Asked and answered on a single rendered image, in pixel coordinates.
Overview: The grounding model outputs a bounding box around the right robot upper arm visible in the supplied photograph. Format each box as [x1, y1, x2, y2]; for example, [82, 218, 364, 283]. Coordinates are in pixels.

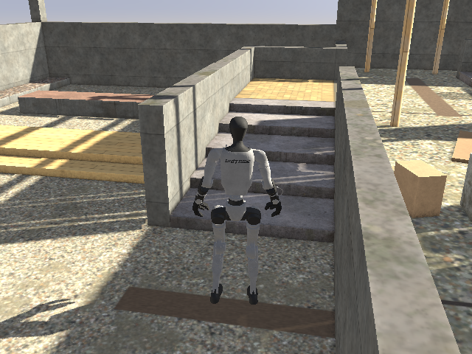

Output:
[253, 149, 274, 190]

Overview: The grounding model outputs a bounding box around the humanoid robot head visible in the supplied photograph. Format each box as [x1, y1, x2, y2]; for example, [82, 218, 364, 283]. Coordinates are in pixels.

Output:
[225, 117, 251, 152]

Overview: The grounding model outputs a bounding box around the robot right forearm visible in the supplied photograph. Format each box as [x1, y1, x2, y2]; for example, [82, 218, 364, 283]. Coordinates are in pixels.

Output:
[266, 179, 280, 204]

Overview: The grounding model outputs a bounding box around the left robot hand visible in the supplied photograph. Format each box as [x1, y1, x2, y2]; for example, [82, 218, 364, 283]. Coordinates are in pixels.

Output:
[192, 201, 209, 217]

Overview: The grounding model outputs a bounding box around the humanoid robot torso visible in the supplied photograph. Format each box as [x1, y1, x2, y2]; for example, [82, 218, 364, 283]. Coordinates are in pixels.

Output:
[220, 145, 254, 221]

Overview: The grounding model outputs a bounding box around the right robot hand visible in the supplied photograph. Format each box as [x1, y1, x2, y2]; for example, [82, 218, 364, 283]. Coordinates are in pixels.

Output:
[265, 202, 282, 217]

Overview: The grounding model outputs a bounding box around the left robot upper arm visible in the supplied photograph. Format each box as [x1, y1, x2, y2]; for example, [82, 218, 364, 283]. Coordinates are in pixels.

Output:
[201, 148, 223, 188]

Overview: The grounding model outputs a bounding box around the robot left forearm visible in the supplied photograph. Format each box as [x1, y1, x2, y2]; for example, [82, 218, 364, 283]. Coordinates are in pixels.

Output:
[194, 177, 209, 204]

